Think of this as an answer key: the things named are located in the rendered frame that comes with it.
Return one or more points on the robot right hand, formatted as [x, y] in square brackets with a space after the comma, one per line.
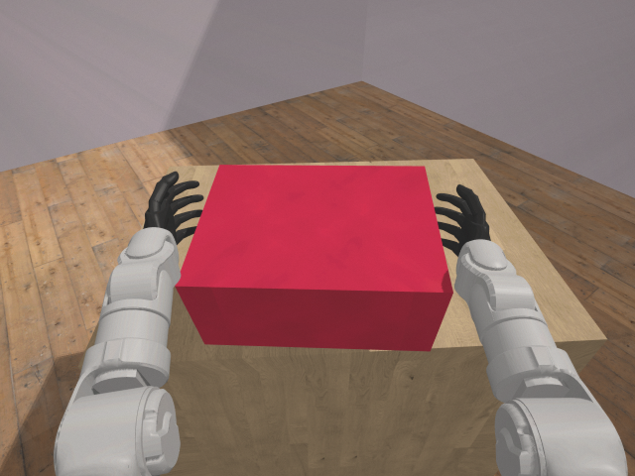
[472, 220]

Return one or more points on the robot left upper arm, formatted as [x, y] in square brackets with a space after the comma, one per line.
[124, 433]

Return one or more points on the robot left hand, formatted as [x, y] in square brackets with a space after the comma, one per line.
[162, 207]

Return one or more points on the robot right upper arm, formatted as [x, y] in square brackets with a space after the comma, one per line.
[556, 437]

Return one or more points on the carton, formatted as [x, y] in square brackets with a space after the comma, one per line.
[347, 257]

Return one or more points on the robot right forearm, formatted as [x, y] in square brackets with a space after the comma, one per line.
[523, 359]

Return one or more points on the pedestal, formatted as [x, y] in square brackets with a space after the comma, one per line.
[298, 411]

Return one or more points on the robot left forearm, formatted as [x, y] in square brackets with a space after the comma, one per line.
[130, 349]

